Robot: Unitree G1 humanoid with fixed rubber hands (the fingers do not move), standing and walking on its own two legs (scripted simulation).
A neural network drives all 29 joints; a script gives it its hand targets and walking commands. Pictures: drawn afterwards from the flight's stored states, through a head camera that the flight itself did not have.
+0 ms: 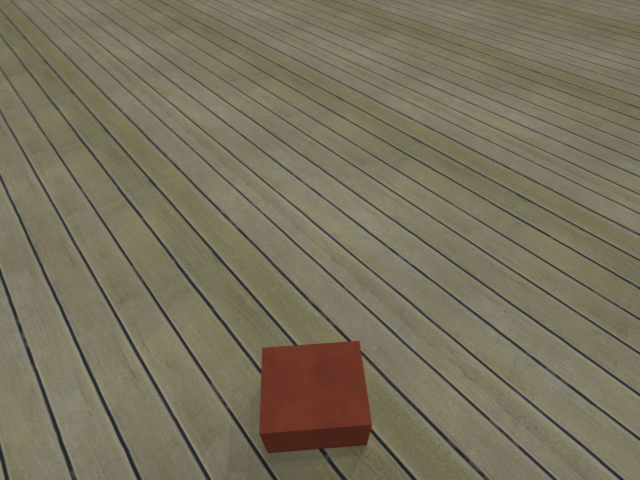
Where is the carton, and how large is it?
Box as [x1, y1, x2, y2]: [259, 341, 371, 452]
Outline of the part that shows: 359,341 262,348 259,433 267,452 366,444 371,426 371,420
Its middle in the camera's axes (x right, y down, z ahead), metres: -0.02 +0.47 +1.14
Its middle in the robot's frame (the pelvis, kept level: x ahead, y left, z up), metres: +0.48 +0.02 -0.68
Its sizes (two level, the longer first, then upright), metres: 0.290 0.236 0.189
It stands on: the floor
